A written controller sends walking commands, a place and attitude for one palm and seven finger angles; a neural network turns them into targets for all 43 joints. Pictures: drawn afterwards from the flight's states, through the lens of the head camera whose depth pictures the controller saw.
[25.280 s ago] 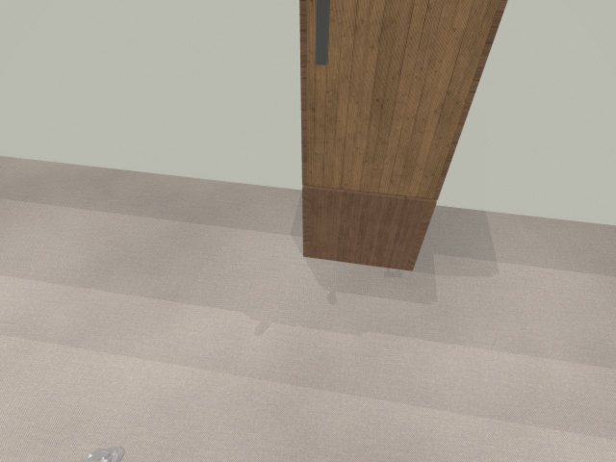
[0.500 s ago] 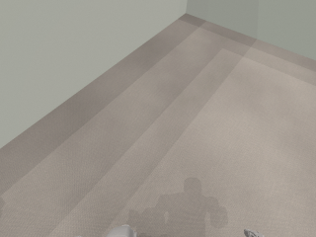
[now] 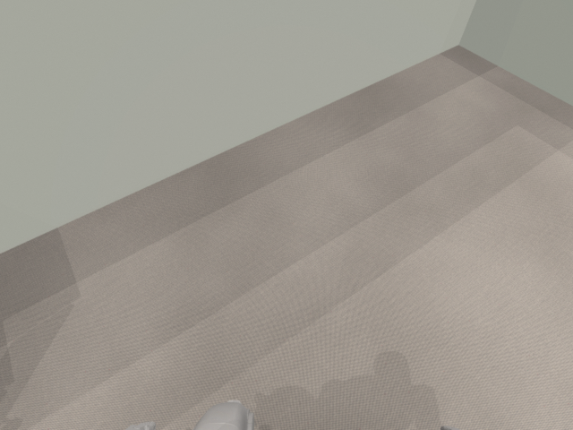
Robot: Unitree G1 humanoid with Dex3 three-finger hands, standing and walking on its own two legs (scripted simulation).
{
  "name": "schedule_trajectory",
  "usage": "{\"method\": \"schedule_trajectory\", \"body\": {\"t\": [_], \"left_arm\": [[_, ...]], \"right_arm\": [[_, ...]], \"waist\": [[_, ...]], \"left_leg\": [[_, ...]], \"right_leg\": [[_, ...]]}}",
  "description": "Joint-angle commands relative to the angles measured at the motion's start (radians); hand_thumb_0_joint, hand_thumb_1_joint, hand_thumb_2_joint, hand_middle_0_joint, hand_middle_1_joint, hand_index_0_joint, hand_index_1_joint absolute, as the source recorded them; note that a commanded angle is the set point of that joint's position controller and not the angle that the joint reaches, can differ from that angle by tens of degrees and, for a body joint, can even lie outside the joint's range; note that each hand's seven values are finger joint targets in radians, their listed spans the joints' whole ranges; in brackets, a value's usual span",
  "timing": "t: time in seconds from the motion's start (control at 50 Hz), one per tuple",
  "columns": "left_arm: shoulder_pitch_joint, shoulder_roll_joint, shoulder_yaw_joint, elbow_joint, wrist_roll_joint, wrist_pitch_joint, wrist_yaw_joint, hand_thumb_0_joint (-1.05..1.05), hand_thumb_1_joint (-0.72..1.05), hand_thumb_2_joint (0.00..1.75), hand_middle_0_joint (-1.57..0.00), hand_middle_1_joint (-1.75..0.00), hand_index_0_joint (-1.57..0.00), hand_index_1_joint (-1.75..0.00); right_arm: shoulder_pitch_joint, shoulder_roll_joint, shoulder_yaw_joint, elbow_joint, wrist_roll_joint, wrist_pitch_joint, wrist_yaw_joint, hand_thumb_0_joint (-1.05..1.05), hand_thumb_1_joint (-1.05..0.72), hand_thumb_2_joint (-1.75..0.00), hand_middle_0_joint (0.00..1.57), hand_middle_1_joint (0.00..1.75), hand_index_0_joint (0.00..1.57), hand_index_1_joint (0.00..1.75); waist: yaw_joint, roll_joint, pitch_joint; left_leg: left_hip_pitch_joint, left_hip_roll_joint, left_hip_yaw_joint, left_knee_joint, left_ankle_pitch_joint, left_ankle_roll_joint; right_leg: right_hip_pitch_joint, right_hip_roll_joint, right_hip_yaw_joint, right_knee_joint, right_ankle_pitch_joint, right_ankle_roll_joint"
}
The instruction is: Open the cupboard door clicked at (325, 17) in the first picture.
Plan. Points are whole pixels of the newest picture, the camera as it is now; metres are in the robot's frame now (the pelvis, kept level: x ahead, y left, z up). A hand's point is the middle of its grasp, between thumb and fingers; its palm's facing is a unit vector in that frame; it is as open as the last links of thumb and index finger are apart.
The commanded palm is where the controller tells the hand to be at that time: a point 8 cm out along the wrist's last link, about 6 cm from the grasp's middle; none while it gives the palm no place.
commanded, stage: turn to face it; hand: left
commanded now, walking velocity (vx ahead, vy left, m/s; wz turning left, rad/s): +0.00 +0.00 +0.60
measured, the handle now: out of the picture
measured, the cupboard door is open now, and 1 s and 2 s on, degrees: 42 42 42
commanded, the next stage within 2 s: none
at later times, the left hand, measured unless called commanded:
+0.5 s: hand out of the picture +0.04 +0.20 -0.15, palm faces +0.31 -0.90 -0.30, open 7.4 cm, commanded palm none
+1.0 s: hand out of the picture -0.05 +0.19 -0.16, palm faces +0.60 -0.75 -0.28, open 7.4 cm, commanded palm none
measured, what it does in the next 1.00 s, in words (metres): steps on the spot, turning left: left foot, then right foot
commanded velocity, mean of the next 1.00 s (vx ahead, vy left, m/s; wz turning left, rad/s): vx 0.00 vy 0.00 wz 0.60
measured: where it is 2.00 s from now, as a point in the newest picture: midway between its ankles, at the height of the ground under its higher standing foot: outside the picture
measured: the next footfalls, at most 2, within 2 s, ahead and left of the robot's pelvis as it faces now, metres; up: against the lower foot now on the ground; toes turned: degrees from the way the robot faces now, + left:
left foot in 0.10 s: +0.05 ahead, +0.14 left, +0.00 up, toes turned +10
right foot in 0.42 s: +0.08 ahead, -0.14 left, +0.00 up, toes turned +12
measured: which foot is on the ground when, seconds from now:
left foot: up 0.00-0.08, down 0.10-0.42, up 0.44-0.70, down 0.72-1.00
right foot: down 0.00-0.10, up 0.12-0.40, down 0.42-0.72, up 0.74-1.00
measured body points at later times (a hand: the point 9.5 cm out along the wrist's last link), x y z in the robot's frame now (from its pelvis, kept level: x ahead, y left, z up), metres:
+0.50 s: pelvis +0.00 -0.03 -0.01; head +0.05 -0.03 +0.44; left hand +0.02 +0.25 -0.13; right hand +0.15 -0.26 -0.16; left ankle -0.02 +0.11 -0.69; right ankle +0.04 -0.15 -0.74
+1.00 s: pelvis +0.00 -0.04 -0.01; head +0.04 -0.01 +0.44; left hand -0.08 +0.23 -0.14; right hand +0.22 -0.19 -0.15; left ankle -0.03 +0.10 -0.74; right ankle +0.08 -0.15 -0.73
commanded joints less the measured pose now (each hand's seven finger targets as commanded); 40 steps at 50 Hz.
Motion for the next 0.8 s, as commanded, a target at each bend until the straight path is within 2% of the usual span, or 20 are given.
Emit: {"method": "schedule_trajectory", "body": {"t": [0.0, 0.04, 0.06, 0.08, 0.1, 0.2, 0.28, 0.34, 0.36, 0.38, 0.4, 0.44, 0.48, 0.6, 0.64, 0.66, 0.68, 0.7, 0.72, 0.78], "left_arm": [[0.077, 0.234, 0.063, -0.028, 0.001, -0.024, 0.012, 0.0, 0.9, 0.9, -0.2, -0.3, -0.2, -0.3], [0.051, 0.236, 0.069, -0.034, -0.012, -0.02, 0.006, 0.0, 0.9, 0.9, -0.2, -0.3, -0.2, -0.3], [0.041, 0.201, 0.066, -0.054, -0.019, -0.015, 0.001, 0.0, 0.9, 0.9, -0.2, -0.3, -0.2, -0.3], [0.01, 0.126, 0.043, -0.1, -0.025, -0.01, -0.007, 0.0, 0.9, 0.9, -0.2, -0.3, -0.2, -0.3], [-0.072, 0.139, 0.034, -0.138, -0.01, 0.002, 0.002, 0.0, 0.9, 0.9, -0.2, -0.3, -0.2, -0.3], [-0.036, 0.122, 0.047, -0.063, -0.014, 0.017, -0.009, 0.0, 0.9, 0.9, -0.2, -0.3, -0.2, -0.3], [-0.037, 0.109, 0.042, -0.068, -0.018, 0.018, -0.009, 0.0, 0.9, 0.9, -0.2, -0.3, -0.2, -0.3], [0.054, 0.118, 0.048, -0.047, -0.018, 0.005, -0.006, 0.0, 0.9, 0.9, -0.2, -0.3, -0.2, -0.3], [0.099, 0.154, 0.058, -0.039, -0.014, -0.004, -0.001, 0.0, 0.9, 0.9, -0.2, -0.3, -0.2, -0.3], [0.12, 0.242, 0.077, -0.043, 0.002, -0.013, 0.01, 0.0, 0.9, 0.9, -0.2, -0.3, -0.2, -0.3], [0.082, 0.294, 0.076, -0.064, 0.004, -0.01, 0.013, 0.0, 0.9, 0.9, -0.2, -0.3, -0.2, -0.3], [-0.001, 0.223, 0.06, -0.074, -0.004, -0.016, 0.019, 0.0, 0.9, 0.9, -0.2, -0.3, -0.2, -0.3], [-0.039, 0.18, 0.042, -0.08, -0.005, -0.018, 0.017, 0.0, 0.9, 0.9, -0.2, -0.3, -0.2, -0.3], [0.059, 0.239, 0.061, -0.032, 0.002, -0.02, 0.011, 0.0, 0.9, 0.9, -0.2, -0.3, -0.2, -0.3], [0.044, 0.244, 0.067, -0.036, -0.008, -0.015, 0.006, 0.0, 0.9, 0.9, -0.2, -0.3, -0.2, -0.3], [0.033, 0.228, 0.066, -0.045, -0.015, -0.01, 0.001, 0.0, 0.9, 0.9, -0.2, -0.3, -0.2, -0.3], [0.043, 0.169, 0.058, -0.078, -0.021, -0.003, -0.005, 0.0, 0.9, 0.9, -0.2, -0.3, -0.2, -0.3], [-0.035, 0.127, 0.033, -0.119, -0.017, 0.001, -0.003, 0.0, 0.9, 0.9, -0.2, -0.3, -0.2, -0.3], [-0.087, 0.142, 0.039, -0.122, -0.01, 0.011, 0.002, 0.0, 0.9, 0.9, -0.2, -0.3, -0.2, -0.3], [-0.056, 0.134, 0.049, -0.07, -0.013, 0.021, -0.007, 0.0, 0.9, 0.9, -0.2, -0.3, -0.2, -0.3]], "right_arm": [[-0.064, -0.026, 0.0, -0.108, 0.011, -0.043, 0.001, 0.0, -0.9, -0.9, 0.2, 0.3, 0.2, 0.3], [0.019, -0.065, -0.008, -0.091, 0.004, -0.05, -0.003, 0.0, -0.9, -0.9, 0.2, 0.3, 0.2, 0.3], [0.096, -0.144, -0.029, -0.076, -0.003, -0.06, -0.008, 0.0, -0.9, -0.9, 0.2, 0.3, 0.2, 0.3], [0.171, -0.259, -0.059, -0.065, -0.01, -0.062, -0.017, 0.0, -0.9, -0.9, 0.2, 0.3, 0.2, 0.3], [0.235, -0.279, -0.062, -0.047, -0.008, -0.053, -0.024, 0.0, -0.9, -0.9, 0.2, 0.3, 0.2, 0.3], [0.043, -0.182, -0.036, -0.087, -0.01, -0.067, -0.049, 0.0, -0.9, -0.9, 0.2, 0.3, 0.2, 0.3], [0.031, -0.196, -0.044, -0.087, -0.017, -0.054, -0.041, 0.0, -0.9, -0.9, 0.2, 0.3, 0.2, 0.3], [-0.011, -0.192, -0.051, -0.098, -0.011, -0.044, -0.037, 0.0, -0.9, -0.9, 0.2, 0.3, 0.2, 0.3], [-0.026, -0.163, -0.049, -0.109, -0.004, -0.042, -0.034, 0.0, -0.9, -0.9, 0.2, 0.3, 0.2, 0.3], [-0.016, -0.097, -0.04, -0.128, 0.005, -0.04, -0.028, 0.0, -0.9, -0.9, 0.2, 0.3, 0.2, 0.3], [-0.044, -0.089, -0.038, -0.145, 0.002, -0.043, -0.019, 0.0, -0.9, -0.9, 0.2, 0.3, 0.2, 0.3], [-0.029, -0.095, -0.04, -0.114, -0.004, -0.031, -0.015, 0.0, -0.9, -0.9, 0.2, 0.3, 0.2, 0.3], [-0.012, -0.073, -0.029, -0.093, 0.0, -0.025, -0.006, 0.0, -0.9, -0.9, 0.2, 0.3, 0.2, 0.3], [-0.053, -0.028, -0.007, -0.101, 0.01, -0.039, 0.002, 0.0, -0.9, -0.9, 0.2, 0.3, 0.2, 0.3], [0.005, -0.058, -0.01, -0.089, 0.006, -0.044, -0.002, 0.0, -0.9, -0.9, 0.2, 0.3, 0.2, 0.3], [0.059, -0.098, -0.021, -0.079, 0.003, -0.051, -0.003, 0.0, -0.9, -0.9, 0.2, 0.3, 0.2, 0.3], [0.121, -0.207, -0.048, -0.073, -0.007, -0.061, -0.011, 0.0, -0.9, -0.9, 0.2, 0.3, 0.2, 0.3], [0.198, -0.274, -0.064, -0.058, -0.006, -0.055, -0.021, 0.0, -0.9, -0.9, 0.2, 0.3, 0.2, 0.3], [0.216, -0.266, -0.063, -0.042, -0.011, -0.057, -0.031, 0.0, -0.9, -0.9, 0.2, 0.3, 0.2, 0.3], [0.043, -0.197, -0.043, -0.082, -0.013, -0.06, -0.046, 0.0, -0.9, -0.9, 0.2, 0.3, 0.2, 0.3]], "waist": [[0.057, -0.197, -0.168], [0.006, -0.145, -0.189], [-0.035, 0.035, -0.245], [-0.078, 0.347, -0.255], [-0.103, 0.217, -0.237], [0.003, 0.2, -0.177], [0.001, 0.175, -0.144], [0.041, 0.165, -0.158], [0.067, 0.083, -0.167], [0.079, -0.175, -0.158], [0.089, -0.275, -0.135], [0.032, -0.261, -0.109], [0.007, -0.231, -0.102], [0.055, -0.195, -0.149], [0.02, -0.171, -0.156], [-0.014, -0.087, -0.19], [-0.044, 0.189, -0.245], [-0.088, 0.294, -0.234], [-0.097, 0.201, -0.233], [-0.014, 0.234, -0.135]], "left_leg": [[0.04, -0.014, 0.062, -0.275, 0.039, 0.009], [0.213, -0.018, 0.061, -0.473, 0.22, 0.028], [0.404, 0.108, -0.093, -0.547, 0.447, 0.083], [0.535, 0.389, -0.467, -0.571, 0.86, 0.252], [0.476, 0.433, -0.46, -0.556, 0.814, 0.314], [0.286, 0.221, -0.283, -0.599, 0.531, 0.208], [0.17, 0.199, -0.337, -0.624, 0.326, 0.203], [0.075, 0.153, -0.348, -0.567, 0.27, 0.168], [-0.001, 0.095, -0.307, -0.482, 0.213, 0.125], [-0.183, -0.038, -0.172, -0.261, 0.026, 0.048], [-0.162, -0.072, -0.086, 0.004, -0.127, 0.019], [-0.157, -0.003, -0.109, 0.244, -0.055, 0.021], [-0.115, 0.015, -0.065, 0.208, -0.004, 0.001], [0.045, -0.023, 0.052, -0.241, 0.022, 0.007], [0.178, -0.027, 0.056, -0.41, 0.163, 0.019], [0.316, 0.008, 0.008, -0.516, 0.299, 0.041], [0.485, 0.248, -0.319, -0.549, 0.575, 0.155], [0.493, 0.408, -0.483, -0.582, 0.805, 0.286], [0.424, 0.382, -0.476, -0.589, 0.642, 0.301], [0.219, 0.24, -0.349, -0.639, 0.363, 0.219]], "right_leg": [[0.213, -0.218, 0.088, -0.062, 0.683, -0.1], [0.12, -0.199, 0.028, 0.05, 0.596, -0.042], [-0.052, -0.146, -0.02, 0.222, 0.377, 0.018], [-0.344, 0.0, -0.02, 0.456, -0.312, 0.094], [-0.364, 0.007, 0.094, 0.575, -0.358, 0.075], [-0.288, 0.03, 0.16, 0.536, -0.119, 0.071], [-0.136, 0.086, 0.123, 0.264, -0.137, 0.053], [0.054, 0.122, 0.099, 0.01, -0.014, 0.04], [0.16, 0.071, 0.143, -0.151, 0.022, 0.027], [0.245, -0.168, 0.417, -0.305, -0.106, -0.06], [0.12, -0.362, 0.535, -0.367, -0.071, -0.159], [0.05, -0.271, 0.403, -0.277, 0.139, -0.166], [0.055, -0.199, 0.211, -0.217, 0.374, -0.133], [0.172, -0.215, 0.118, -0.099, 0.578, -0.106], [0.1, -0.203, 0.064, -0.021, 0.496, -0.057], [0.009, -0.182, 0.026, 0.088, 0.422, -0.011], [-0.228, -0.061, -0.031, 0.298, 0.047, 0.066], [-0.36, 0.01, 0.041, 0.486, -0.361, 0.085], [-0.362, 0.014, 0.123, 0.577, -0.322, 0.068], [-0.307, 0.02, 0.167, 0.561, -0.148, 0.059]]}}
